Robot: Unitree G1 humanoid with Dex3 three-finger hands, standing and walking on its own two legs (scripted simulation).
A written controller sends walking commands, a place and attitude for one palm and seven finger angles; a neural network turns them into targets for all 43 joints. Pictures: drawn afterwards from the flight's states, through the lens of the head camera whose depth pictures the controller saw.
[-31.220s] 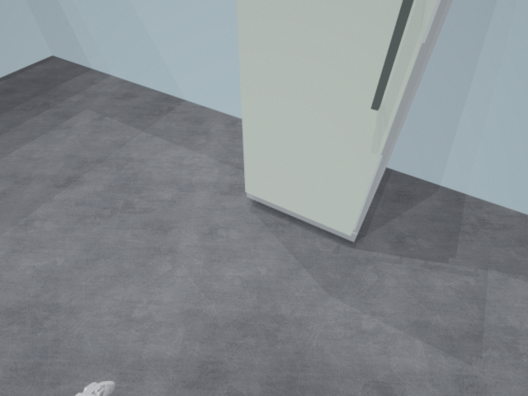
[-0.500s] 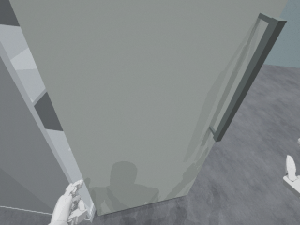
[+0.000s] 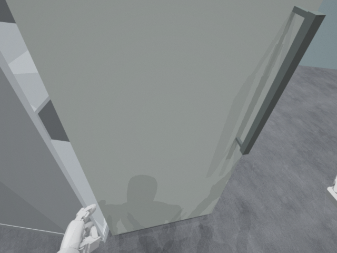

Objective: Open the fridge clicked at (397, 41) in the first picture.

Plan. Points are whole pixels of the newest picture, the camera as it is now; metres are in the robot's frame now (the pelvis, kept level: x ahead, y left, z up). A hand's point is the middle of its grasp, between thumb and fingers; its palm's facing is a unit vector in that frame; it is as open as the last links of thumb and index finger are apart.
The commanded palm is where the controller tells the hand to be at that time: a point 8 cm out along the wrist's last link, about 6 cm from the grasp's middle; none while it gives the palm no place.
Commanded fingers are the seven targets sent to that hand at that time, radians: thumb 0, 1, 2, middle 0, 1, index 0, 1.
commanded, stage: step back with the hand held close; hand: right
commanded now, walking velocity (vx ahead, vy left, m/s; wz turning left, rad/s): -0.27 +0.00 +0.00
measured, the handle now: (265, 97) +0.44 -0.24 +0.18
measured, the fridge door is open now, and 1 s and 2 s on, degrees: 70 70 70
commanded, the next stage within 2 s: stop stepping back and stand still in 1.14 s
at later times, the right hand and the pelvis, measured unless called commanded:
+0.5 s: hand out of the picture +0.11 -0.31 +0.16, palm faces +0.51 +0.74 -0.44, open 7.4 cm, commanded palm +0.06 -0.33 +0.18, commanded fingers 0.00 -0.90 -0.90 0.20 0.30 0.20 0.30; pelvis -0.08 -0.03 -0.01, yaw -1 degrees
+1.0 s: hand out of the picture +0.05 -0.30 +0.17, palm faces +0.43 +0.79 -0.44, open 7.4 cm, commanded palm -0.01 -0.34 +0.18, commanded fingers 0.00 -0.90 -0.90 0.20 0.30 0.20 0.30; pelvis -0.15 -0.04 -0.01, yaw +1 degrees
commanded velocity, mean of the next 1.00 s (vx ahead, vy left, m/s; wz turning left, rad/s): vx -0.31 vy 0.00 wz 0.01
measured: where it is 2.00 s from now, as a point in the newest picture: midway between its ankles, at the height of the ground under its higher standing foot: outside the picture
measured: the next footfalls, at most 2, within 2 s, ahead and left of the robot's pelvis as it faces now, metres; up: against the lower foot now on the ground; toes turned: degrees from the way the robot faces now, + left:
left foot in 0.96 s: -0.19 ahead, +0.10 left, +0.00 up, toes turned +4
right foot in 1.16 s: -0.08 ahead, -0.13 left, +0.00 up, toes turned +1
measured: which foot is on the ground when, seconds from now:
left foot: down 0.00-0.68, up 0.70-0.94, down 0.96-1.00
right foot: down 0.00-0.98, up 1.00-1.00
